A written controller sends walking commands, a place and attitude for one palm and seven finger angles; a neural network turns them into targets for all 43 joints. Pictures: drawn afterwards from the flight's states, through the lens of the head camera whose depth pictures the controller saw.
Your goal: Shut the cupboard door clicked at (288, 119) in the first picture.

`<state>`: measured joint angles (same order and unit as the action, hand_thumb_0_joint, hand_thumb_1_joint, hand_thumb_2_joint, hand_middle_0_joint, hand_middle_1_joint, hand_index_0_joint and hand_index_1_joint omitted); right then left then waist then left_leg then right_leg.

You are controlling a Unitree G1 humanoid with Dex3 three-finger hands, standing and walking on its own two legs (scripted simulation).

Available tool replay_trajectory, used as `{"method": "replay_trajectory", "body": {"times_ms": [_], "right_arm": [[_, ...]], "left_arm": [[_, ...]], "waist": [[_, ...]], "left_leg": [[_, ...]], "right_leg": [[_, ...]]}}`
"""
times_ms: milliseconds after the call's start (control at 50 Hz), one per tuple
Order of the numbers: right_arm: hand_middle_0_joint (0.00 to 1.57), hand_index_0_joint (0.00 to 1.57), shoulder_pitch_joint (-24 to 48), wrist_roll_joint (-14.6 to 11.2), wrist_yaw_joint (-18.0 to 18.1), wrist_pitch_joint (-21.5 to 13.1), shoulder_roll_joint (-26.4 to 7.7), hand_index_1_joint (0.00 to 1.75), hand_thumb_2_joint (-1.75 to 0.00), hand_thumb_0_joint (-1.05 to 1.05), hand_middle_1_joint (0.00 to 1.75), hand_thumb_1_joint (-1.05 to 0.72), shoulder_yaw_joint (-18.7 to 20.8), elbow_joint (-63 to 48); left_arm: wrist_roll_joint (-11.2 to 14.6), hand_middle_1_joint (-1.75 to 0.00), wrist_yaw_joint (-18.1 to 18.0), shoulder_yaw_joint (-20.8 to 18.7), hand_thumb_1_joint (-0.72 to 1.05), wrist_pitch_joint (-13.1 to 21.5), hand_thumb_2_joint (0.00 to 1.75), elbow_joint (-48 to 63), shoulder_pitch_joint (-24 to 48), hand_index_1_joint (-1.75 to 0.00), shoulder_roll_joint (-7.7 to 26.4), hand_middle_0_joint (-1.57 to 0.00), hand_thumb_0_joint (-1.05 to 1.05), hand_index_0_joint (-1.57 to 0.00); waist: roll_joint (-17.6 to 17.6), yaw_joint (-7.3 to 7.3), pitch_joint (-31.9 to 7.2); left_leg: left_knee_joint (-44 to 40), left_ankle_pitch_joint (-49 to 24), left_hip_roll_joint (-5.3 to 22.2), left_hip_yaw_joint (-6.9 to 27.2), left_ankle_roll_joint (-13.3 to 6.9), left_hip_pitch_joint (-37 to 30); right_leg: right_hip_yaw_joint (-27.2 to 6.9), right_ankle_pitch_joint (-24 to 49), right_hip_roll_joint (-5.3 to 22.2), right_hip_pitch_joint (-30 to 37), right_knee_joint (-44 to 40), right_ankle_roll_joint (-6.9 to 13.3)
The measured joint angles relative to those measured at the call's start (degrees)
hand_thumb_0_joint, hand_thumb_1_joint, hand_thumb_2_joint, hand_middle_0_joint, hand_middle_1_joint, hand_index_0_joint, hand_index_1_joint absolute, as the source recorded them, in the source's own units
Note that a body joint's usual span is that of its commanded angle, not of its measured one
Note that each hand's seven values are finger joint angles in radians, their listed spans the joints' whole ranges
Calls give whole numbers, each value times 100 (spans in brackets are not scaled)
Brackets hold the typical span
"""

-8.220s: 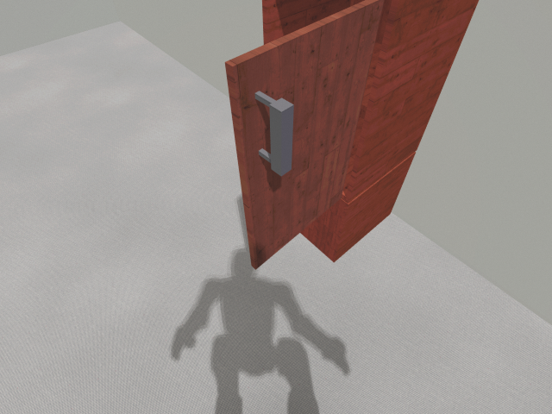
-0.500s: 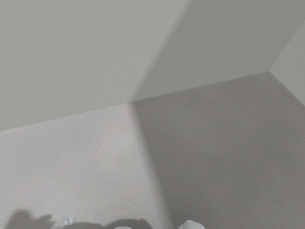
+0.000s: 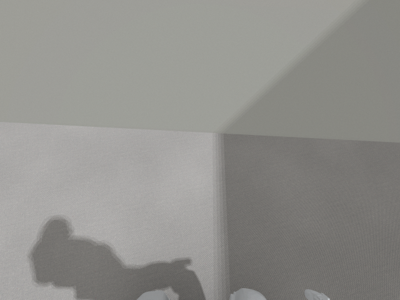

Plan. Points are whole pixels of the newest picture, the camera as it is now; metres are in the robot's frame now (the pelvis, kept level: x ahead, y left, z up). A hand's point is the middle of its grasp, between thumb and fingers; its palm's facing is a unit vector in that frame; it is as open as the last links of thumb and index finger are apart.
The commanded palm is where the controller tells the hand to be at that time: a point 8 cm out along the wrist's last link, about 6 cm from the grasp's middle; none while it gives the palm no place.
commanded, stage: walk to a spot facing it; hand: left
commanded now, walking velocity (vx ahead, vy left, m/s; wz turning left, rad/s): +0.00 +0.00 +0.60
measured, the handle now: out of the picture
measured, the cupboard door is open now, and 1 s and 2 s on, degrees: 93 93 93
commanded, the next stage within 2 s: none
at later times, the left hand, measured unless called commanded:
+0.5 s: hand out of the picture +0.03 +0.17 -0.16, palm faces +0.33 -0.92 -0.21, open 7.4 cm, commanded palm none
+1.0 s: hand out of the picture +0.07 +0.19 -0.13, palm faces +0.60 -0.76 -0.26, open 7.4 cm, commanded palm none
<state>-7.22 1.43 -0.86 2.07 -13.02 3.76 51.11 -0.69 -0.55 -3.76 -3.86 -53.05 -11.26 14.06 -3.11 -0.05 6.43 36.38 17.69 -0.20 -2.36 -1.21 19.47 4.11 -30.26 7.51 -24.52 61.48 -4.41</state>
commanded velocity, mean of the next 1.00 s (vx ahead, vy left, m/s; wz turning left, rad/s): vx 0.14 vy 0.00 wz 0.60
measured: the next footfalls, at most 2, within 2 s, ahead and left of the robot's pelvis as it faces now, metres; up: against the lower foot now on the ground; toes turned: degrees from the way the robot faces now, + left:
right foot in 0.20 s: +0.07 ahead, -0.15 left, +0.00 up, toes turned +4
left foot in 0.54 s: +0.05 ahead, +0.11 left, +0.00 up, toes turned +25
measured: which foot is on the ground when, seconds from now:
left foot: down 0.00-0.20, up 0.22-0.52, down 0.54-0.86, up 0.88-1.00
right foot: up 0.00-0.18, down 0.20-0.54, up 0.56-0.84, down 0.86-1.00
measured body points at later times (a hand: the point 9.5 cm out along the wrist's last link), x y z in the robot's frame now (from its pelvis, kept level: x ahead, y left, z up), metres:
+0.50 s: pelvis +0.04 -0.03 +0.01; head +0.09 -0.01 +0.45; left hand +0.01 +0.22 -0.14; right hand +0.22 -0.24 -0.13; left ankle +0.01 +0.09 -0.71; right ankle +0.04 -0.16 -0.72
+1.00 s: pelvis +0.13 -0.02 +0.02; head +0.16 -0.02 +0.46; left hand +0.04 +0.23 -0.11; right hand +0.32 -0.21 -0.14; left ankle +0.03 +0.08 -0.64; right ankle +0.17 -0.14 -0.72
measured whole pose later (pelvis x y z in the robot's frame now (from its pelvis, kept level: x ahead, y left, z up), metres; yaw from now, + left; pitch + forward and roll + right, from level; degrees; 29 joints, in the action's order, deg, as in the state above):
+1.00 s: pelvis +0.13 -0.02 +0.02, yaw +37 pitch +1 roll +1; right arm -12.4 2.0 -2.3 3.8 -14.7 5.2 56.4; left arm -1.1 0.3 -3.2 2.2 -52.1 -13.0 11.1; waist 1.8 -1.1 2.9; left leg 65.5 20.2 1.6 -0.3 1.9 30.4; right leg 9.8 -17.8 5.9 -10.4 27.8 -1.3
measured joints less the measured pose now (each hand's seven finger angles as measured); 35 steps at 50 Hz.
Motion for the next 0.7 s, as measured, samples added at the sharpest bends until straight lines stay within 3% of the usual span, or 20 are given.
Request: {"method": "replay_trajectory", "body": {"times_ms": [80,180,200,220,260,320,360,420,500,520,540,580,620,700], "right_arm": [[20,20,-60,27,65,27,22,30,-90,1,30,-90,-29,41],[20,20,-139,22,54,136,-12,30,-90,1,30,-90,2,113],[20,20,-181,-2,44,162,-8,30,-90,1,30,-90,18,110],[20,20,-166,-25,37,187,-31,30,-90,1,30,-90,51,134],[20,20,-134,-30,8,242,-124,30,-90,1,30,-90,113,183],[20,20,-92,-18,-48,300,-196,30,-90,1,30,-90,171,238],[20,20,-54,-30,-70,312,-176,30,-90,1,30,-90,156,235],[20,20,6,-57,-98,291,-124,30,-90,1,30,-91,108,200],[20,19,100,-66,-120,210,-97,30,-90,1,30,-91,42,132],[20,19,101,-59,-130,170,-112,30,-90,1,30,-91,27,90],[20,20,106,-42,-126,108,-123,30,-90,1,30,-91,29,47],[20,20,148,-32,-75,24,-47,30,-90,1,30,-91,13,23],[20,20,80,-4,-22,-16,21,30,-90,1,30,-90,-31,-5],[20,20,-144,34,46,-67,76,30,-90,1,30,-90,-72,65]], "left_arm": [[3,-30,33,-46,90,4,90,65,156,-30,49,-20,1,-20],[23,-30,44,-23,90,153,90,258,238,-30,16,-20,0,-20],[9,-30,43,-10,90,214,90,324,194,-30,36,-20,0,-20],[-21,-30,22,-10,90,278,90,339,191,-30,6,-20,0,-20],[-37,-30,-15,52,90,328,90,333,183,-30,-112,-20,0,-20],[-33,-30,-50,117,90,317,90,310,56,-30,-266,-20,0,-20],[-36,-30,-61,145,90,319,90,276,-19,-30,-315,-20,0,-20],[-52,-30,-43,171,90,341,90,232,-90,-30,-347,-21,0,-21],[-53,-30,14,156,90,348,90,174,-181,-30,-314,-21,0,-21],[-32,-30,32,142,90,336,90,162,-234,-30,-290,-21,0,-21],[-3,-30,50,121,90,303,90,145,-268,-30,-258,-21,0,-21],[16,-30,31,71,90,150,90,58,-188,-30,-129,-21,0,-21],[-2,-30,10,16,90,44,90,-6,-119,-30,-34,-21,0,-21],[-30,-30,110,-52,90,60,90,-3,76,-30,35,-20,1,-20]], "waist": [[178,8,-48],[433,-29,-127],[403,-21,-190],[430,3,-182],[539,-27,-121],[554,-63,-107],[442,-89,-84],[242,-75,-16],[78,2,59],[73,11,36],[81,3,4],[-31,41,57],[-34,50,10],[123,30,-103]], "left_leg": [[-360,-218,-10,283,86,-125],[-325,-221,-32,679,236,-68],[-186,-150,-97,728,275,20],[167,233,-128,748,305,156],[1384,888,-177,689,318,536],[2681,871,-100,395,415,899],[2676,837,-7,190,491,885],[1776,828,85,-62,530,605],[282,426,72,-298,445,79],[-147,0,68,-326,381,-98],[-251,-419,66,-268,196,-103],[79,-164,-13,-216,-27,7],[67,46,-16,-110,-61,-36],[-352,-130,-15,189,27,-226]], "right_leg": [[-162,323,-202,-168,-263,14],[-170,816,-441,404,-2035,78],[-181,1053,-418,615,-2607,146],[-145,1241,-408,624,-2652,259],[48,1168,-346,704,-2555,386],[272,1159,-230,974,-2843,397],[388,1224,-130,1128,-3053,380],[575,1225,34,1274,-3172,336],[856,935,247,1269,-2799,208],[914,792,295,1195,-2552,163],[890,654,333,1011,-2116,98],[392,5,257,525,-908,25],[104,-95,82,141,-99,13],[-124,370,-111,-196,-35,33]]}}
